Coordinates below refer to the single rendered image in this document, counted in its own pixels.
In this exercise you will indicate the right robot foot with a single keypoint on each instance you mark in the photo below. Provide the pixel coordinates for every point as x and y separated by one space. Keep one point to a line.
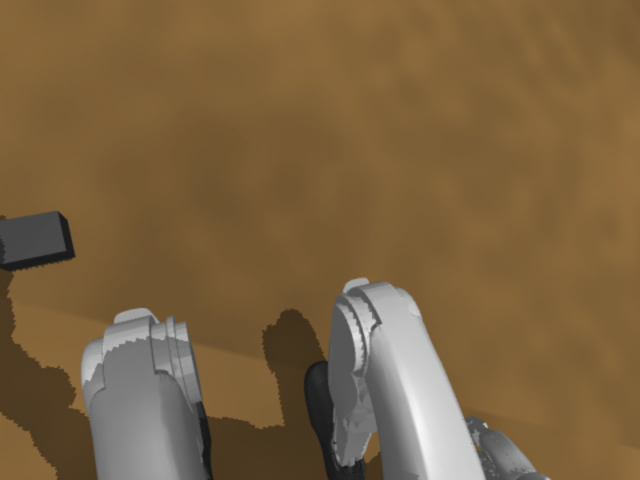
320 409

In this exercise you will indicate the right robot hand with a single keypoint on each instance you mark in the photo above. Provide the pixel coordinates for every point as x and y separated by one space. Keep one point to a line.
500 458

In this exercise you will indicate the small box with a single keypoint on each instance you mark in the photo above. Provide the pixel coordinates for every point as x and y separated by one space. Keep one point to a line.
34 240

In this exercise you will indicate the left robot foot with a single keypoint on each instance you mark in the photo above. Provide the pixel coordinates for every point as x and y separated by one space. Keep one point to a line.
206 455

